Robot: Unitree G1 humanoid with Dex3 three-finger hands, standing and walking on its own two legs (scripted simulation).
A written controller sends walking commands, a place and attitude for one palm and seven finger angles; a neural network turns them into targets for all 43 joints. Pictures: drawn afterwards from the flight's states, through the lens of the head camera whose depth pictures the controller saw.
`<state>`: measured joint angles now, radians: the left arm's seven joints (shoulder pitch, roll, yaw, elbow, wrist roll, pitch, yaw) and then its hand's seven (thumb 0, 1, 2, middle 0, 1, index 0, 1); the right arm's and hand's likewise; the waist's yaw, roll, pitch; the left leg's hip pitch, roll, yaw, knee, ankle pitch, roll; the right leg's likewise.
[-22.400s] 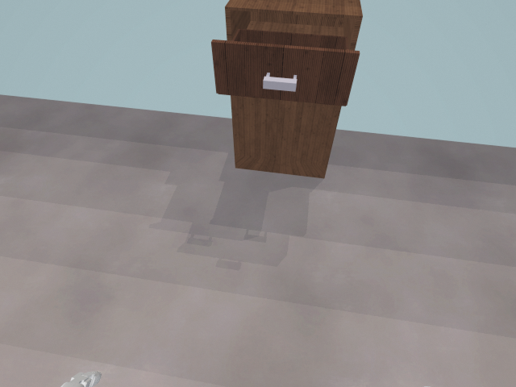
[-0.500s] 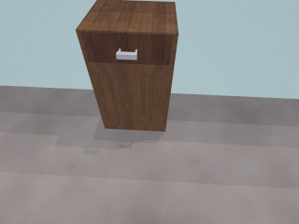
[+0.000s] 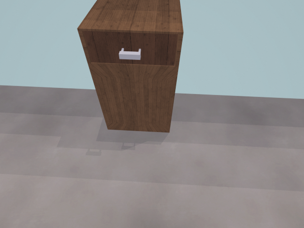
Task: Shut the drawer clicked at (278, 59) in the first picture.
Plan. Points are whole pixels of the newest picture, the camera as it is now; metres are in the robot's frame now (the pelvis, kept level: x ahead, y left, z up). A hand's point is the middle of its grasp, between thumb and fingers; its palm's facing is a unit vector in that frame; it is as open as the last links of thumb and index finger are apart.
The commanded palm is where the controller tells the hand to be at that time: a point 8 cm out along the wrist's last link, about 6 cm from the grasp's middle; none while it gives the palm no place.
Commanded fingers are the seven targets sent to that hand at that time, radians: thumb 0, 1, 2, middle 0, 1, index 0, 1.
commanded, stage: look to check the result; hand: left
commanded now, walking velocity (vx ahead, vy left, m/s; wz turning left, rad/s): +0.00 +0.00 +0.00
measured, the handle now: (130, 52) +0.90 +0.16 -0.04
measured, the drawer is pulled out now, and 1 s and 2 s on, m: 0.00 0.00 0.00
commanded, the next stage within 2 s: stand and wait in 0.12 s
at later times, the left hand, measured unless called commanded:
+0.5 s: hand out of the picture +0.08 +0.22 -0.16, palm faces -0.01 -0.96 -0.29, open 7.4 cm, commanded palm none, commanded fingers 0.00 0.90 0.90 -0.20 -0.30 -0.20 -0.30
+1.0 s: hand out of the picture +0.08 +0.22 -0.16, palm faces -0.02 -0.95 -0.30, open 7.4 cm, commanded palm none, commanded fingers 0.00 0.90 0.90 -0.20 -0.30 -0.20 -0.30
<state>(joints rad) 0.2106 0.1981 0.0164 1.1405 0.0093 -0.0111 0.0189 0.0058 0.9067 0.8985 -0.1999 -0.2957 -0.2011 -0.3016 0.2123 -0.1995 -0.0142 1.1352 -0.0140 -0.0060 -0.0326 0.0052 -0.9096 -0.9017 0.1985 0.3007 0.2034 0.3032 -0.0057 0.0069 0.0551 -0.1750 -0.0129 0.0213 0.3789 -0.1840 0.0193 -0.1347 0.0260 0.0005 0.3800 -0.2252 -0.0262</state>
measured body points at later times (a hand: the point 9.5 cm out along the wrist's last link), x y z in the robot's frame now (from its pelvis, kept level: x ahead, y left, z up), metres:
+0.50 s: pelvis +0.01 +0.00 +0.00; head +0.03 -0.01 +0.45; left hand +0.08 +0.27 -0.14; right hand +0.07 -0.28 -0.14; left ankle +0.01 +0.11 -0.75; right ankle -0.01 -0.10 -0.75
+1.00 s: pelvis +0.02 -0.01 +0.00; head +0.03 -0.01 +0.45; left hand +0.09 +0.27 -0.14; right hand +0.07 -0.29 -0.14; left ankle +0.01 +0.11 -0.75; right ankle -0.01 -0.10 -0.75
